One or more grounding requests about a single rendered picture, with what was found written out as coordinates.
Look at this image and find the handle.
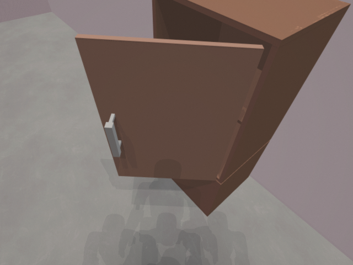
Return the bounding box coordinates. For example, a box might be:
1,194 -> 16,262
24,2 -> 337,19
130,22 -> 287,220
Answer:
104,114 -> 122,157

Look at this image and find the cupboard door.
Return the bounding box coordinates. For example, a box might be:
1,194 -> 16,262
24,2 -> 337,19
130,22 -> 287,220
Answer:
75,34 -> 264,181

